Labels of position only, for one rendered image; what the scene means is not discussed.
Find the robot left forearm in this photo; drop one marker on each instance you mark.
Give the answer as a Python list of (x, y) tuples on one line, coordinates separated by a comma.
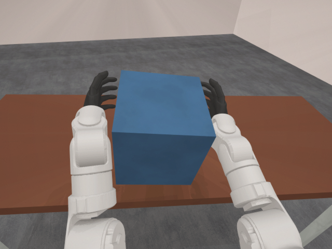
[(91, 165)]

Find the robot right hand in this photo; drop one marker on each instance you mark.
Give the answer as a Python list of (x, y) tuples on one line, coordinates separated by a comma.
[(217, 103)]

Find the robot right forearm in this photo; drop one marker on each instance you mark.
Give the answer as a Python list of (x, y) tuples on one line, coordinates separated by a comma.
[(249, 189)]

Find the robot right upper arm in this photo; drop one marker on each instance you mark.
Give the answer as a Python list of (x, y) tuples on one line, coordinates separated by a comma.
[(267, 229)]

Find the table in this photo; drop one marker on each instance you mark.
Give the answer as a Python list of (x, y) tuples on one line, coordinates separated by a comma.
[(291, 140)]

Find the robot left hand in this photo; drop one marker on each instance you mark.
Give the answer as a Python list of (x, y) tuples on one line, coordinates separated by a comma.
[(94, 97)]

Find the robot left upper arm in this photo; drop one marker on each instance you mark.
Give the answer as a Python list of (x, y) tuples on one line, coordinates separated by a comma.
[(100, 233)]

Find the carton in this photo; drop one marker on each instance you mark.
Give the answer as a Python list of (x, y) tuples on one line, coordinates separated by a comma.
[(162, 129)]

